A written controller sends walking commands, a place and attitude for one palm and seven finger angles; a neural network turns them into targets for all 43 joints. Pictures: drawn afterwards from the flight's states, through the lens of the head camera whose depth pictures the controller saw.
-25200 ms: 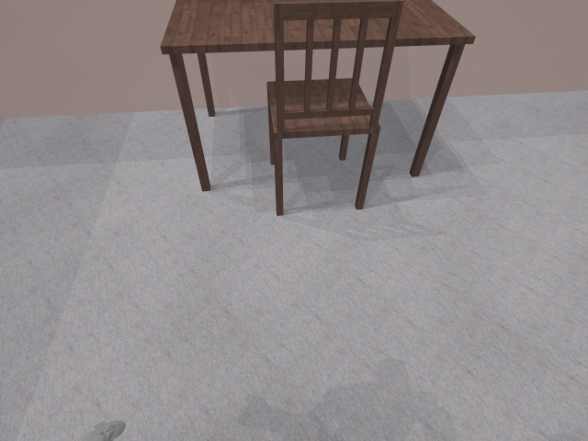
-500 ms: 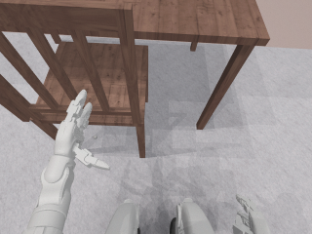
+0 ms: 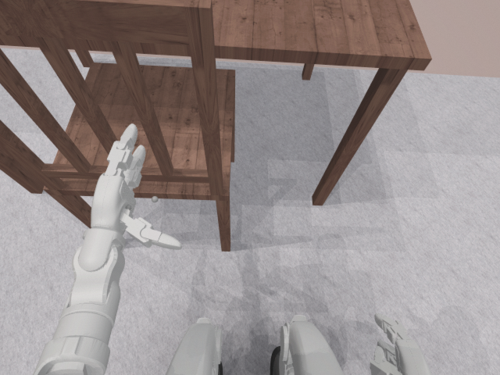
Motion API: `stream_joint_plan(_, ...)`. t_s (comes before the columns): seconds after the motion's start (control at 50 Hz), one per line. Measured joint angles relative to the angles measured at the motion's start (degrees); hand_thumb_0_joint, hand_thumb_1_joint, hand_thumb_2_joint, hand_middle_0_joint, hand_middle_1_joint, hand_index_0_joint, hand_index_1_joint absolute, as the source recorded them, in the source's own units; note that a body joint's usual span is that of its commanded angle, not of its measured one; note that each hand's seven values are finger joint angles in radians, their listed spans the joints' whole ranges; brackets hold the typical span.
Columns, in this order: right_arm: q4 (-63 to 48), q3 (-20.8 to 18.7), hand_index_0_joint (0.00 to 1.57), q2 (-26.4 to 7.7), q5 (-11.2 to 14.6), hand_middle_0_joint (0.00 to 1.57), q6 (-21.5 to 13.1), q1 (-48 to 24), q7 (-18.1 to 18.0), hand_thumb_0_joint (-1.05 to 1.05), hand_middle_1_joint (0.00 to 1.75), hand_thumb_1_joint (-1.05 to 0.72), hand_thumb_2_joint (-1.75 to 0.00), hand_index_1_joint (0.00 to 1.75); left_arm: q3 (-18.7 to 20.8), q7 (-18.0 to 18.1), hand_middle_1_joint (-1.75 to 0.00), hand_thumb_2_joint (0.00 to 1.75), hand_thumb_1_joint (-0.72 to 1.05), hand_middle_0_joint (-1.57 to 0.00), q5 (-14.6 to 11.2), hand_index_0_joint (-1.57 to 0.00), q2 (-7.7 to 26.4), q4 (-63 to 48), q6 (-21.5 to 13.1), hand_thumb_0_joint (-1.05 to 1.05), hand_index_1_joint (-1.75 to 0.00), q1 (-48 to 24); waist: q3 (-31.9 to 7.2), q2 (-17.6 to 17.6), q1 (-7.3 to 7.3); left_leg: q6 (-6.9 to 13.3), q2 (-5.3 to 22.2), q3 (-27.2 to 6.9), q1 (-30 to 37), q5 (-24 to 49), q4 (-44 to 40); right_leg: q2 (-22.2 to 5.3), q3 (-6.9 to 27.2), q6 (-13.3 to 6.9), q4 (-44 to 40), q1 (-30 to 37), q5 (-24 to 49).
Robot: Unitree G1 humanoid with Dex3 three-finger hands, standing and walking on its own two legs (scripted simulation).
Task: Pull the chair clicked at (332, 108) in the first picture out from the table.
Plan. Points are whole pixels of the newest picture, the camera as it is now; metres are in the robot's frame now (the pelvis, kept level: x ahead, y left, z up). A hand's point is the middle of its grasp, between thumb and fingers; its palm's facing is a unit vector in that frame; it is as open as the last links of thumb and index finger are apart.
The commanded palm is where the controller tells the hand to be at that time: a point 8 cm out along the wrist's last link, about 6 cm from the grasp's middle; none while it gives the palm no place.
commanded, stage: push the fingers through the gap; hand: left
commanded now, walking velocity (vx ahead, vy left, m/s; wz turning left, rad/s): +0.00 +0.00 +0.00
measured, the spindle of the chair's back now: (96, 120) +0.50 +0.27 +0.05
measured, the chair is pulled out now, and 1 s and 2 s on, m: -0.01 -0.01 -0.01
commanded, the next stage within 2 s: hook a spindle and tug to test in 1.32 s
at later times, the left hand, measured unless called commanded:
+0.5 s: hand (160, 168) +0.43 +0.16 +0.02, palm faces -0.02 -1.00 -0.05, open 17.0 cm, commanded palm +0.41 +0.21 +0.02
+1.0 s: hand (158, 147) +0.47 +0.16 +0.03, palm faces -0.02 -1.00 -0.04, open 17.0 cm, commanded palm +0.44 +0.21 +0.02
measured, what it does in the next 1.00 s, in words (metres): stands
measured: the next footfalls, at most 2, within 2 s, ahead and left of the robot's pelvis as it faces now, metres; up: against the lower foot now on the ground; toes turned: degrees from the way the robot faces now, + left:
none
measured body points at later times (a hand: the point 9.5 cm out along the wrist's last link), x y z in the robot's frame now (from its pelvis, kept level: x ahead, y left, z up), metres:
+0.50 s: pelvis +0.00 -0.01 +0.00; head +0.14 +0.00 +0.43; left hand +0.43 +0.21 +0.02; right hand +0.10 -0.27 -0.12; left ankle +0.01 +0.10 -0.62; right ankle +0.04 -0.12 -0.62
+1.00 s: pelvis -0.01 +0.00 -0.01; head +0.14 +0.01 +0.42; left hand +0.46 +0.22 +0.03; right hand +0.07 -0.27 -0.12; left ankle +0.01 +0.10 -0.62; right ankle +0.04 -0.12 -0.62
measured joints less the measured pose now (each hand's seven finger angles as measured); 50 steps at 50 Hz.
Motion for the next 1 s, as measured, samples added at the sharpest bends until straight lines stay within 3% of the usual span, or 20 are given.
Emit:
stream_joint_plan(0.2, 0.0, 0.2, 0.2, 0.1, 0.2, 0.2, 1.5, 1.1, 0.4, 0.01, 0.3, -0.91, -0.9, 0.3, 3.0, 0.3, -0.08, 0.3, -0.5, -0.06, 0.1, -0.06, 2.1, 4.7, 1.4, -0.02, -0.08, -5.3, 0.4, 0.3, -0.82, -0.3, 0.5, 0.5, -0.4, 0.2, -0.6, 0.5, 0.5, -0.3, -0.3, -1.0, 0.4)
stream_joint_plan(0.38, 1.4, 0.0, 0.2, -0.2, 0.1, 0.2, 1.9, 2.7, 0.5, 0.01, 0.3, -0.91, -0.9, 0.3, 3.6, -0.4, -0.08, 0.3, -0.5, -0.06, 0.4, -0.06, 2.5, 9.8, 0.0, -0.02, -0.08, -8.9, 0.2, 0.5, -1.2, -0.5, 0.6, 0.3, -0.4, 0.3, -1.1, 0.6, 0.3, -0.5, -0.7, -0.9, 0.3)
stream_joint_plan(0.52, 1.2, -0.1, 0.2, -0.3, -0.2, 0.2, 2.3, 2.7, 0.4, 0.01, 0.3, -0.91, -0.9, 0.3, 6.6, -1.0, -0.08, 0.3, -0.5, -0.06, 0.9, -0.06, 4.2, 13.3, -0.7, -0.02, -0.08, -12.4, 0.7, 0.1, -2.42, -0.7, 1.0, 0.3, -1.4, 0.2, -0.6, 1.0, 0.3, -0.7, -0.2, -2.0, 0.4)
stream_joint_plan(0.72, 1.8, -0.1, 0.2, -0.5, 0.0, 0.2, 3.0, 3.5, 1.0, 0.01, 0.3, -0.91, -0.9, 0.3, 6.9, -2.5, -0.08, 0.3, -0.5, -0.06, 0.1, -0.06, 5.2, 15.8, -0.5, -0.02, -0.08, -14.3, 0.4, 0.4, -2.36, -0.5, 1.0, 0.4, -0.9, 0.5, -1.4, 1.1, 0.4, -0.5, -1.2, -1.5, 0.8)
stream_joint_plan(1.0, 2.0, 0.3, 0.2, -0.5, -1.1, 0.2, 3.6, 3.4, 1.3, 0.01, 0.3, -0.91, -0.9, 0.3, 8.7, -1.5, -0.08, 0.3, -0.5, -0.06, 2.4, -0.06, 7.3, 23.5, -2.8, -0.02, -0.08, -23.3, 1.1, 0.5, -3.9, -0.2, 0.9, 0.1, -4.1, 0.5, 0.9, 0.9, 0.2, -0.2, 0.3, -4.2, 1.1)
